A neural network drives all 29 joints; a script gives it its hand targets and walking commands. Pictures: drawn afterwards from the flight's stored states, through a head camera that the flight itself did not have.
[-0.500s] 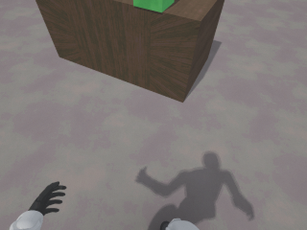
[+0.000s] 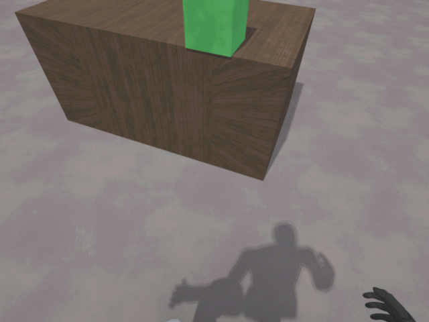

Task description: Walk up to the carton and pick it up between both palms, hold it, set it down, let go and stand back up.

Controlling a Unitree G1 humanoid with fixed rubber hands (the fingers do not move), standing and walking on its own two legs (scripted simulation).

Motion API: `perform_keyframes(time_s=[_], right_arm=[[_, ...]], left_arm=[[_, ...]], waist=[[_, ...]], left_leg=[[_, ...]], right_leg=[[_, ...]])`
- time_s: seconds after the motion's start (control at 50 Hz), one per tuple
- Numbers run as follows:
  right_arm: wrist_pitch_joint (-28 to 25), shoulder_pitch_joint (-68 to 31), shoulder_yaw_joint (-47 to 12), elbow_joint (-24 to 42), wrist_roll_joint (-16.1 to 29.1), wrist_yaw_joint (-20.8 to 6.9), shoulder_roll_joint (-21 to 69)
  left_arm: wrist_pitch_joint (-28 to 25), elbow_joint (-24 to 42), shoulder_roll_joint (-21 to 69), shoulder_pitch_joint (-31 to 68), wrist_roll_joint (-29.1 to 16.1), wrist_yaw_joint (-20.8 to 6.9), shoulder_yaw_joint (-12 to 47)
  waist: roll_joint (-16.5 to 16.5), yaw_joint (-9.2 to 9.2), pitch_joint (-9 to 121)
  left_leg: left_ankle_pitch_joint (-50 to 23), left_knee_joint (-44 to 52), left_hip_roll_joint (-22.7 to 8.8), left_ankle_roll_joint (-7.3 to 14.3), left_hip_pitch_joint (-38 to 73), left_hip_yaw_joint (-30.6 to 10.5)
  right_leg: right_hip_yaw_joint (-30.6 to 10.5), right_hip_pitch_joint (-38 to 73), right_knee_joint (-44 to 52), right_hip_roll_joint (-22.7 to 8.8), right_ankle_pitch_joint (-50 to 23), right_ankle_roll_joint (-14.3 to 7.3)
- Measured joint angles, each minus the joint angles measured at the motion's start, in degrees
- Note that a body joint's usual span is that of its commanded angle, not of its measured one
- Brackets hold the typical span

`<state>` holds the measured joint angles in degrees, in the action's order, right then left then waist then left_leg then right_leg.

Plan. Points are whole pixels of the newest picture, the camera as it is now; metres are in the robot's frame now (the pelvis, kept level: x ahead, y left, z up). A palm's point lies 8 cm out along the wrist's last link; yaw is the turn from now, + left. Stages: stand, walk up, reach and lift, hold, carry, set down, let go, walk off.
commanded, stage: walk up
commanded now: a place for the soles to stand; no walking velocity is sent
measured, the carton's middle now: (216, 13) +1.24 +0.04 +0.10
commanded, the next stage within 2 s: none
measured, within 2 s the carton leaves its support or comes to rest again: neither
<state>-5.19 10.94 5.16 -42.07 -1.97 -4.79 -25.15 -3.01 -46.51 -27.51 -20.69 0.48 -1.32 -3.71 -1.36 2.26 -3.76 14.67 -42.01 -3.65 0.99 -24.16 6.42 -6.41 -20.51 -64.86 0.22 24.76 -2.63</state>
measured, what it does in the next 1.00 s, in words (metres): walks ahead, turning right: right foot, then left foot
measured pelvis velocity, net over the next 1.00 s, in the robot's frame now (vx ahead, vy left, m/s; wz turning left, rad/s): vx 0.38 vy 0.05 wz -0.29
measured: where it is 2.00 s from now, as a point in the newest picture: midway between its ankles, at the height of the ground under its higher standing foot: (184, 225)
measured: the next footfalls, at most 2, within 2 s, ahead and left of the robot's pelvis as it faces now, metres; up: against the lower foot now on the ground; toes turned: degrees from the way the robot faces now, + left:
right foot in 0.36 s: +0.27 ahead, -0.12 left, +0.00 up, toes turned -15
left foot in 0.76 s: +0.50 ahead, +0.16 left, +0.00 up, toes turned -7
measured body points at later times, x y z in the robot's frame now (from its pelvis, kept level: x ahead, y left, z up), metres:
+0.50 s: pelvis +0.21 +0.00 +0.01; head +0.24 -0.03 +0.46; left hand +0.42 +0.28 -0.05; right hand +0.16 -0.32 -0.11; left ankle +0.14 +0.13 -0.63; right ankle +0.23 -0.11 -0.71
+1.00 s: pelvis +0.38 +0.05 -0.01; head +0.39 +0.04 +0.44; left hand +0.57 +0.35 -0.09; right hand +0.36 -0.31 -0.09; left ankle +0.46 +0.17 -0.71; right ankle +0.41 -0.06 -0.71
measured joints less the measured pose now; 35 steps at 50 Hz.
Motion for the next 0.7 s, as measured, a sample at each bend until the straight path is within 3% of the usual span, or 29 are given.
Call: perform_keyframes(time_s=[0.06,0.2,0.36,0.4,0.42,0.48,0.52,0.58,0.7], right_arm=[[0.1,1.4,0.0,-0.4,0.4,0.5,0.5],[0.6,6.7,1.0,-2.0,0.4,0.5,-1.0],[2.5,11.0,1.5,-4.0,0.2,0.5,-3.0],[3.1,11.5,1.5,-4.6,0.1,0.6,-3.2],[3.5,11.5,1.4,-5.0,0.2,0.7,-2.6],[4.2,9.9,-0.5,-5.6,0.3,1.2,-0.2],[3.9,8.2,-1.2,-5.2,0.6,1.4,0.6],[3.6,5.5,-1.3,-3.2,0.6,1.0,0.4],[4.3,1.2,0.4,-1.2,0.6,-1.2,-0.9]], left_arm=[[-0.4,-1.3,-1.4,1.1,-0.2,-0.3,0.0],[0.0,-1.1,-1.7,3.8,-0.5,-1.8,0.0],[-0.2,-0.7,0.4,8.8,-0.5,-1.4,0.6],[-1.0,-0.1,1.9,10.6,-0.4,-0.9,0.7],[-1.6,0.8,2.4,11.0,-0.4,-0.5,0.7],[-2.7,3.7,2.6,10.1,-0.7,0.6,0.4],[-2.7,4.3,2.8,8.7,-1.1,1.6,0.5],[-2.5,3.5,3.0,5.9,-0.9,2.5,1.0],[-2.8,2.7,2.1,2.1,0.1,2.1,0.8]], waist=[[-1.5,-1.94,0.4],[-2.4,-4.88,1.2],[0.3,-8.06,0.1],[3.9,-8.64,-1.2],[5.1,-8.34,-1.6],[4.7,-5.63,-2.1],[4.9,-4.36,-2.4],[6.2,-3.67,-2.1],[7.3,-1.88,-1.3]], left_leg=[[0.6,4.0,0.4,0.4,4.8,2.1],[1.8,12.7,1.6,0.9,13.7,6.7],[9.6,11.2,1.2,-0.8,19.3,10.4],[13.2,5.2,-2.2,-1.0,18.4,8.9],[11.4,-0.8,-3.4,-0.6,16.1,6.8],[13.5,-20.8,-0.9,-1.1,6.7,-1.0],[12.2,-27.6,-0.8,-1.9,1.0,-3.9],[9.0,-24.1,-2.6,-2.2,-5.2,-6.4],[0.3,-4.4,-5.3,-1.1,-7.4,-6.8]], right_leg=[[3.5,-4.0,-3.0,-1.6,-5.5,0.7],[6.7,-6.8,13.1,-4.4,-7.8,2.2],[9.8,-4.8,28.2,-4.7,-11.5,0.5],[11.3,-3.2,28.1,-2.3,-13.9,0.6],[11.9,-2.5,27.7,-1.3,-12.6,0.6],[10.1,-1.1,26.8,-0.4,-9.2,0.3],[9.5,1.1,27.7,-0.4,-8.4,0.6],[9.5,4.0,28.8,-0.6,-7.1,1.3],[9.4,7.0,25.9,-1.7,-1.9,3.9]])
